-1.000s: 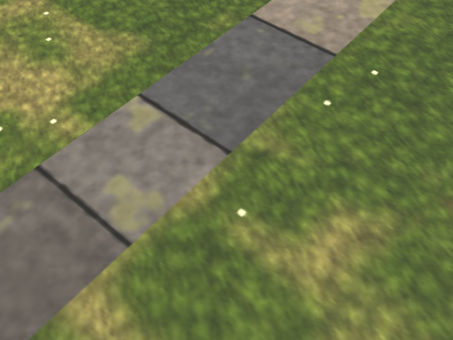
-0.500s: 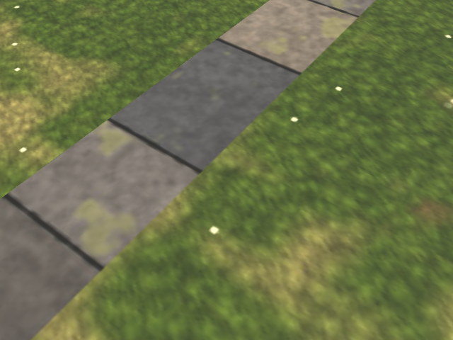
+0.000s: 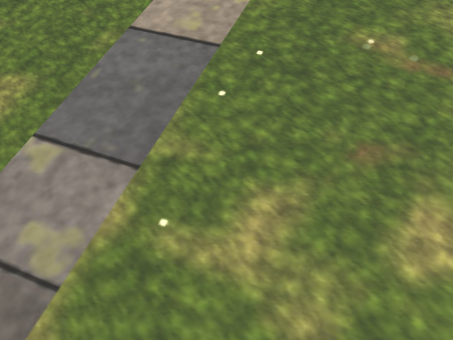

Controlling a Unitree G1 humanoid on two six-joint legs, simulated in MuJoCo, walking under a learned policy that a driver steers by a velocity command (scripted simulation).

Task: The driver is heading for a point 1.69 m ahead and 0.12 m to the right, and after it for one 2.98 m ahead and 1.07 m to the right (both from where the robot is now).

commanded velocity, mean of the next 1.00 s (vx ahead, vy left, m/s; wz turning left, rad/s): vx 0.32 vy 0.00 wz -0.32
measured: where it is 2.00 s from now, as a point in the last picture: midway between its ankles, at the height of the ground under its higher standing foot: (307, 213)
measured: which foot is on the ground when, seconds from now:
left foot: up 0.00-0.24, down 0.26-0.72, up 0.74-1.00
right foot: down 0.00-0.26, up 0.28-0.70, down 0.72-1.00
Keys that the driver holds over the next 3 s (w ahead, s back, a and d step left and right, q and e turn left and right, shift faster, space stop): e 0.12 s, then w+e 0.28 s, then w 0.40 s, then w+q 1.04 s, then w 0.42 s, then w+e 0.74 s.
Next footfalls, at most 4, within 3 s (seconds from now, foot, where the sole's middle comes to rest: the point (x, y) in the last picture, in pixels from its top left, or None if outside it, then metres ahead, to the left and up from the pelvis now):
0.26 left None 0.07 0.14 -0.78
0.72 right None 0.24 -0.21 -0.78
1.26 left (289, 278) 0.62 -0.10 -0.78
1.74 right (346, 205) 0.88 -0.30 -0.78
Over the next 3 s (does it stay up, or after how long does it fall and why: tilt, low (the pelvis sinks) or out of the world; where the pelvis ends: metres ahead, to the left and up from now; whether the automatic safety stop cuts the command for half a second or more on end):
stays up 1.36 -0.07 0.00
